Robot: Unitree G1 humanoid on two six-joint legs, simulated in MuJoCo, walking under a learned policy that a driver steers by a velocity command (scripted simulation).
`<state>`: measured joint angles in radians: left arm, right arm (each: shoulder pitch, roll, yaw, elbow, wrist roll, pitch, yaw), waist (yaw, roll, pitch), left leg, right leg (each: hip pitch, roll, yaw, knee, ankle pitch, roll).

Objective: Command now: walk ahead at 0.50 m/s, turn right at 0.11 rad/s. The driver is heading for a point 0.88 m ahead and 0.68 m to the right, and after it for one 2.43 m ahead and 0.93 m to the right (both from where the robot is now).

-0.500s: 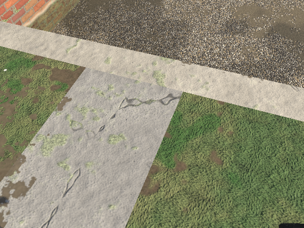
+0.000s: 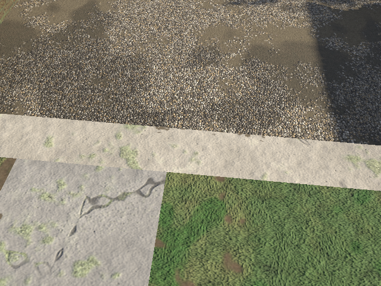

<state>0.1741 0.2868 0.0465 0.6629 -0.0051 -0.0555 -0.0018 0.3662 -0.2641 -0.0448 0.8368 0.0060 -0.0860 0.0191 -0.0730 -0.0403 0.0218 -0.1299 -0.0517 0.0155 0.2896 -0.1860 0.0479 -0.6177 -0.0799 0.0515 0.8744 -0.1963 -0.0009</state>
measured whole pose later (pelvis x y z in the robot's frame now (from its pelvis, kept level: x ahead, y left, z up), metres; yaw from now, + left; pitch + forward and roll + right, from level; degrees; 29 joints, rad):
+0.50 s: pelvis +0.27 -0.07 +0.00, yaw -10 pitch +2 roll +0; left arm 0.36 0.28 0.06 0.74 -0.01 -0.05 -0.01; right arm 0.11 -0.32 -0.04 0.72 -0.02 -0.09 0.01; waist 0.06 0.04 0.03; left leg -0.65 0.09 -0.08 0.84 -0.14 -0.05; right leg -0.16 0.11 0.09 0.31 -0.17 -0.09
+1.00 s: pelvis +0.54 -0.08 -0.01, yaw -27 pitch +1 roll +2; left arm 0.22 0.31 0.07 0.66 -0.02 0.01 0.02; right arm 0.30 -0.27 -0.07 0.81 -0.01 -0.08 0.00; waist -0.05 -0.04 0.04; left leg -0.13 -0.02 0.13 0.35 -0.24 0.03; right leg -0.66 -0.09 0.06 1.00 -0.21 0.01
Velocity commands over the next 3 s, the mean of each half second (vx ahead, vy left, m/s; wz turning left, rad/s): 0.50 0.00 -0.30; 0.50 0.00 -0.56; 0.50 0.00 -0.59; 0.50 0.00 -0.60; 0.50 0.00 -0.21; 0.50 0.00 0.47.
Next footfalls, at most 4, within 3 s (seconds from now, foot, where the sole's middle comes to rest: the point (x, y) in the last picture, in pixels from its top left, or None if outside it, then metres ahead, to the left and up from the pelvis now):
0.22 right None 0.29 -0.15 -0.78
0.72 left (179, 255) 0.59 0.01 -0.78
1.20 right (264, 227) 0.68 -0.32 -0.78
1.66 left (249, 166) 0.97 -0.31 -0.78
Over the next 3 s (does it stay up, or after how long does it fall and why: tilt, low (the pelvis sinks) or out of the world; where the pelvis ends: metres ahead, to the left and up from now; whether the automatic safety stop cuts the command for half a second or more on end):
stays up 0.83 -0.76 -0.01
